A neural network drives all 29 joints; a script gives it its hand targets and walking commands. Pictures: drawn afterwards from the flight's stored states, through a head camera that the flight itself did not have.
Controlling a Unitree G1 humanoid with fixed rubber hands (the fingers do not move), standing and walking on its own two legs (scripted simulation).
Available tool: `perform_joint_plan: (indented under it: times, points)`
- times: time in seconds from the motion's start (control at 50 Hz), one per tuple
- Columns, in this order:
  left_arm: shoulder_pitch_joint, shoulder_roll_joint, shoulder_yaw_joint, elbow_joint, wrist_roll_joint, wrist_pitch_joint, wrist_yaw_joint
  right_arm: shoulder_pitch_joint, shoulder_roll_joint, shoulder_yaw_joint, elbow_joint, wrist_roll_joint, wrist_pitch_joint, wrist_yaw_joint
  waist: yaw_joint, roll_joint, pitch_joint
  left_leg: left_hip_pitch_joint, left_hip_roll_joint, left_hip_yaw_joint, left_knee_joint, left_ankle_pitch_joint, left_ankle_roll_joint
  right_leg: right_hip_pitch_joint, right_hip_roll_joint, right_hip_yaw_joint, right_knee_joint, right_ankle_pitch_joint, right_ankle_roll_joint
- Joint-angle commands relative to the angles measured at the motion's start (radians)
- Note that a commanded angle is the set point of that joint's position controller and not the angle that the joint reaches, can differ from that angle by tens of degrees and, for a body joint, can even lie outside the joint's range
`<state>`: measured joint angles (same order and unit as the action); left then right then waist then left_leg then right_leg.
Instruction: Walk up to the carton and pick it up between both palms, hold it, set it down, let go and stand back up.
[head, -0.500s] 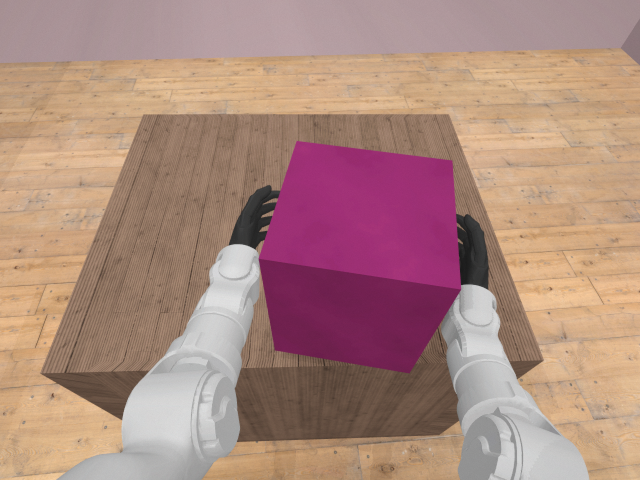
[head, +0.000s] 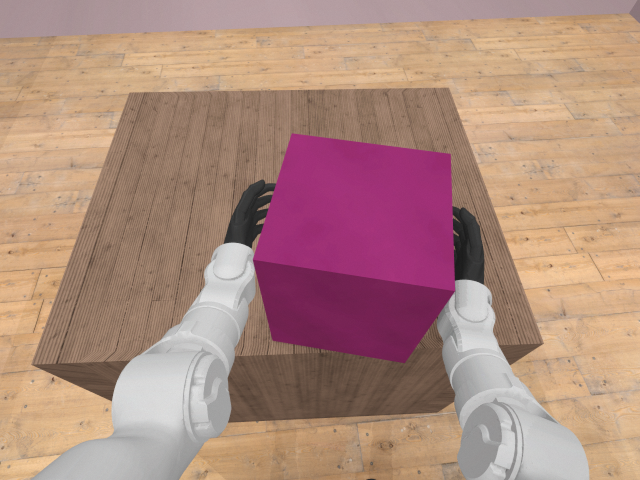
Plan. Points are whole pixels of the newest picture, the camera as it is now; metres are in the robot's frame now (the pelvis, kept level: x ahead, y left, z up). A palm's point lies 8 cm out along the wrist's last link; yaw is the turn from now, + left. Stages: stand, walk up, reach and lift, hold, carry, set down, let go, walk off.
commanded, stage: set down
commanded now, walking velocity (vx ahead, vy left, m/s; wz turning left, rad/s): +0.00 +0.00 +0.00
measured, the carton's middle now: (352, 256) +0.41 -0.07 -0.02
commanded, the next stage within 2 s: none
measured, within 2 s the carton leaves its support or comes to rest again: neither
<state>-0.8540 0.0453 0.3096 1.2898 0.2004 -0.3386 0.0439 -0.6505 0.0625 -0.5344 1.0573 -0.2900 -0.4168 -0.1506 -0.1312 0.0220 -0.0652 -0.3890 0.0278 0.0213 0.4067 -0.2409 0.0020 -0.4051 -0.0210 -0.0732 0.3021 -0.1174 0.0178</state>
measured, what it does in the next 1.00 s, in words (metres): stands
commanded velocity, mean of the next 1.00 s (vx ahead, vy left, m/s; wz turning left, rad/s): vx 0.00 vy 0.00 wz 0.00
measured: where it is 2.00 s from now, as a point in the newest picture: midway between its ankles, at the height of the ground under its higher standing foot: outside the picture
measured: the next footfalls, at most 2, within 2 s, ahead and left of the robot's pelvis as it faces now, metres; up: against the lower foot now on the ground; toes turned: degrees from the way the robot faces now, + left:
none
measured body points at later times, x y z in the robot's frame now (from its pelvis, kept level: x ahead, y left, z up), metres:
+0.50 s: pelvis -0.01 +0.01 +0.00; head +0.08 +0.01 +0.44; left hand +0.44 +0.08 +0.02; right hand +0.37 -0.21 +0.02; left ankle -0.04 +0.11 -0.74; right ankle +0.00 -0.13 -0.74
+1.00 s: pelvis -0.02 +0.00 -0.01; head +0.08 +0.01 +0.43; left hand +0.45 +0.08 +0.03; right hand +0.37 -0.22 +0.01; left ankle -0.04 +0.11 -0.74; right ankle +0.00 -0.13 -0.74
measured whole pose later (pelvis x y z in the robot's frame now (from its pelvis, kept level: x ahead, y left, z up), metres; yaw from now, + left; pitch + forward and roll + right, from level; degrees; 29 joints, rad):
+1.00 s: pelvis -0.02 +0.00 -0.01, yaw -1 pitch +17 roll -1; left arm -0.94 0.13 0.25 1.33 0.16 -0.33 0.05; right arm -0.79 0.01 -0.50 1.21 -0.25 -0.40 -0.11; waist -0.16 0.00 -0.11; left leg -0.53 0.03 0.04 0.47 -0.23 0.00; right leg -0.56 -0.02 -0.06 0.36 -0.10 0.01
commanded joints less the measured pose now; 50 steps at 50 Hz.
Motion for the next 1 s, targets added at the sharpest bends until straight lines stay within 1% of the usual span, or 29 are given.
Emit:
perform_joint_plan:
  times: [0.0, 0.02, 0.06, 0.12, 0.14, 0.24, 0.32, 0.36, 0.4, 0.42, 0.48, 0.52, 0.56, 0.58, 0.6, 0.64, 0.72, 0.74, 0.76, 0.78, 0.8, 0.82, 0.86, 0.88, 0.9, 0.92, 0.94, 0.96, 0.98]
  points:
    - [-0.572, -0.508, -0.163, -0.096, 0.084, -0.070, -0.141, -0.533, 0.533, 0.302, 0.006, -0.125, -0.037, 0.172, -0.010, 0.031, -0.675, 0.066, -0.025, 0.039, -0.019, 0.395, -0.060, 0.480, 0.029, -0.009, 0.120, 0.664, -0.002]
    - [-0.581, -0.509, -0.171, -0.124, 0.081, -0.076, -0.137, -0.513, 0.524, 0.282, 0.026, -0.129, -0.038, 0.174, -0.030, 0.036, -0.682, 0.063, -0.030, 0.039, -0.027, 0.390, -0.065, 0.474, 0.031, -0.009, 0.124, 0.660, 0.001]
    - [-0.556, -0.491, -0.147, -0.087, 0.092, -0.069, -0.131, -0.525, 0.493, 0.264, 0.043, -0.128, -0.046, 0.175, -0.008, 0.046, -0.646, 0.096, -0.022, 0.038, -0.012, 0.415, -0.073, 0.445, 0.039, -0.023, 0.117, 0.615, -0.003]
    - [-0.544, -0.488, -0.146, -0.080, 0.109, -0.075, -0.130, -0.528, 0.481, 0.244, 0.041, -0.146, -0.053, 0.172, -0.018, 0.037, -0.635, 0.089, -0.021, 0.043, -0.017, 0.395, -0.076, 0.410, 0.045, -0.023, 0.110, 0.581, -0.003]
    - [-0.569, -0.496, -0.137, -0.073, 0.105, -0.075, -0.129, -0.515, 0.474, 0.228, 0.071, -0.151, -0.051, 0.173, -0.036, 0.046, -0.626, 0.104, -0.018, 0.037, -0.005, 0.409, -0.083, 0.388, 0.040, -0.024, 0.106, 0.567, -0.006]
    - [-0.536, -0.452, -0.102, -0.044, 0.125, -0.076, -0.123, -0.515, 0.442, 0.191, 0.079, -0.161, -0.053, 0.176, -0.017, 0.041, -0.594, 0.100, -0.023, 0.041, -0.009, 0.391, -0.077, 0.381, 0.048, -0.024, 0.106, 0.553, -0.007]
    - [-0.547, -0.427, -0.095, -0.055, 0.122, -0.076, -0.114, -0.504, 0.426, 0.164, 0.093, -0.165, -0.044, 0.170, -0.040, 0.062, -0.612, 0.120, -0.017, 0.039, 0.018, 0.419, -0.087, 0.347, 0.049, -0.030, 0.107, 0.552, -0.014]
    - [-0.535, -0.393, -0.073, -0.058, 0.128, -0.070, -0.111, -0.511, 0.387, 0.151, 0.097, -0.155, -0.046, 0.175, -0.013, 0.061, -0.619, 0.136, -0.020, 0.042, 0.019, 0.456, -0.084, 0.335, 0.052, -0.026, 0.112, 0.559, -0.012]
    - [-0.553, -0.365, -0.071, -0.057, 0.123, -0.072, -0.112, -0.501, 0.387, 0.150, 0.100, -0.157, -0.040, 0.178, -0.030, 0.037, -0.608, 0.102, -0.023, 0.042, 0.014, 0.396, -0.076, 0.354, 0.052, -0.022, 0.117, 0.551, -0.012]
    - [-0.564, -0.371, -0.071, -0.053, 0.120, -0.065, -0.113, -0.533, 0.370, 0.146, 0.074, -0.159, -0.047, 0.175, -0.021, 0.055, -0.624, 0.093, -0.021, 0.043, 0.013, 0.397, -0.081, 0.353, 0.044, -0.024, 0.118, 0.550, -0.008]
    - [-0.521, -0.350, -0.052, -0.041, 0.134, -0.064, -0.111, -0.512, 0.349, 0.134, 0.075, -0.167, -0.053, 0.175, -0.017, 0.045, -0.610, 0.104, -0.026, 0.042, 0.015, 0.427, -0.078, 0.337, 0.054, -0.038, 0.113, 0.558, -0.005]
    - [-0.528, -0.355, -0.032, -0.035, 0.144, -0.065, -0.111, -0.508, 0.371, 0.118, 0.103, -0.171, -0.047, 0.177, -0.022, 0.031, -0.578, 0.111, -0.020, 0.037, 0.015, 0.383, -0.071, 0.310, 0.048, -0.025, 0.114, 0.516, -0.006]
    - [-0.532, -0.367, -0.048, -0.052, 0.146, -0.058, -0.113, -0.493, 0.360, 0.098, 0.099, -0.189, -0.048, 0.175, -0.034, 0.041, -0.605, 0.122, -0.022, 0.042, 0.009, 0.402, -0.082, 0.303, 0.048, -0.037, 0.109, 0.519, -0.004]
    - [-0.536, -0.382, -0.036, -0.034, 0.153, -0.058, -0.116, -0.493, 0.381, 0.093, 0.115, -0.197, -0.042, 0.177, -0.029, 0.053, -0.583, 0.119, -0.019, 0.041, 0.011, 0.390, -0.081, 0.288, 0.054, -0.032, 0.099, 0.476, -0.008]
    - [-0.543, -0.377, -0.038, -0.037, 0.151, -0.060, -0.115, -0.509, 0.366, 0.082, 0.102, -0.203, -0.044, 0.180, -0.027, 0.036, -0.609, 0.118, -0.027, 0.044, 0.007, 0.372, -0.082, 0.285, 0.051, -0.040, 0.096, 0.457, -0.007]
    - [-0.546, -0.300, -0.020, -0.037, 0.147, -0.063, -0.102, -0.512, 0.304, 0.074, 0.080, -0.191, -0.053, 0.172, -0.023, 0.055, -0.639, 0.114, -0.022, 0.050, 0.017, 0.381, -0.081, 0.277, 0.045, -0.030, 0.107, 0.498, -0.007]
    - [-0.548, -0.270, -0.005, -0.034, 0.137, -0.051, -0.097, -0.498, 0.266, 0.055, 0.111, -0.177, -0.042, 0.162, -0.027, 0.042, -0.604, 0.093, -0.026, 0.044, 0.005, 0.351, -0.077, 0.273, 0.050, -0.032, 0.103, 0.471, -0.004]
    - [-0.553, -0.275, -0.013, -0.055, 0.134, -0.054, -0.098, -0.490, 0.282, 0.046, 0.100, -0.182, -0.042, 0.156, -0.055, 0.033, -0.609, 0.077, -0.028, 0.043, -0.005, 0.329, -0.077, 0.294, 0.048, -0.039, 0.100, 0.462, -0.009]
    - [-0.556, -0.232, -0.007, -0.044, 0.132, -0.058, -0.095, -0.495, 0.237, 0.031, 0.109, -0.184, -0.040, 0.150, -0.029, 0.047, -0.618, 0.066, -0.030, 0.056, -0.008, 0.309, -0.066, 0.293, 0.042, -0.032, 0.100, 0.454, -0.011]
    - [-0.564, -0.308, 0.006, -0.014, 0.154, -0.054, -0.100, -0.496, 0.329, 0.020, 0.122, -0.208, -0.035, 0.151, -0.039, 0.029, -0.557, 0.032, -0.034, 0.048, -0.014, 0.264, -0.064, 0.278, 0.035, -0.033, 0.105, 0.418, 0.001]
    - [-0.542, -0.187, 0.030, -0.031, 0.145, -0.053, -0.088, -0.488, 0.194, 0.023, 0.084, -0.180, -0.041, 0.148, -0.019, 0.056, -0.607, 0.054, -0.030, 0.057, -0.017, 0.275, -0.061, 0.294, 0.037, -0.034, 0.105, 0.432, -0.008]
    - [-0.545, -0.123, 0.019, -0.061, 0.120, -0.049, -0.069, -0.482, 0.115, 0.014, 0.092, -0.155, -0.040, 0.133, -0.037, 0.041, -0.633, 0.068, -0.033, 0.057, -0.008, 0.301, -0.070, 0.294, 0.038, -0.037, 0.105, 0.449, -0.006]
    - [-0.578, -0.037, -0.010, -0.102, 0.077, -0.039, -0.039, -0.479, 0.053, 0.004, 0.087, -0.100, -0.029, 0.105, -0.037, 0.059, -0.673, 0.065, -0.035, 0.063, 0.002, 0.312, -0.074, 0.276, 0.044, -0.024, 0.115, 0.452, 0.000]
    - [-0.573, 0.049, -0.032, -0.137, 0.046, -0.030, -0.019, -0.467, -0.046, 0.028, 0.072, -0.053, -0.026, 0.087, -0.051, 0.060, -0.720, 0.079, -0.031, 0.060, 0.016, 0.353, -0.075, 0.276, 0.051, -0.021, 0.119, 0.491, -0.005]
    - [-0.590, 0.036, -0.055, -0.111, 0.020, -0.027, -0.014, -0.473, -0.019, 0.032, 0.100, -0.031, -0.015, 0.069, -0.057, 0.044, -0.667, 0.041, -0.043, 0.050, 0.022, 0.314, -0.074, 0.249, 0.051, -0.027, 0.115, 0.451, 0.003]
    - [-0.570, 0.121, -0.064, -0.103, -0.017, -0.026, -0.005, -0.479, -0.088, 0.062, 0.076, 0.014, -0.007, 0.052, -0.039, 0.034, -0.701, 0.013, -0.041, 0.056, 0.026, 0.303, -0.059, 0.276, 0.046, -0.011, 0.125, 0.461, 0.002]
    - [-0.606, 0.164, -0.103, -0.129, -0.075, -0.020, 0.007, -0.478, -0.137, 0.098, 0.059, 0.067, -0.003, 0.034, -0.059, 0.047, -0.750, -0.009, -0.046, 0.047, 0.027, 0.302, -0.067, 0.297, 0.043, -0.005, 0.142, 0.500, 0.007]
    - [-0.597, 0.196, -0.121, -0.126, -0.105, -0.013, 0.017, -0.481, -0.160, 0.133, 0.052, 0.114, 0.007, 0.022, -0.043, 0.053, -0.779, -0.022, -0.050, 0.053, 0.046, 0.320, -0.071, 0.294, 0.042, 0.007, 0.164, 0.533, 0.008]
    - [-0.640, 0.169, -0.158, -0.100, -0.136, -0.014, 0.022, -0.521, -0.130, 0.151, 0.050, 0.141, 0.018, 0.021, -0.049, 0.063, -0.782, -0.049, -0.054, 0.044, 0.053, 0.306, -0.068, 0.249, 0.044, 0.010, 0.176, 0.498, 0.015]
